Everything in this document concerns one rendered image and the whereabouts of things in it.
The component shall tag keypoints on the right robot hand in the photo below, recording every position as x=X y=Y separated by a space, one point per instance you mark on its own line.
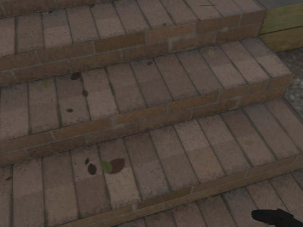
x=278 y=217

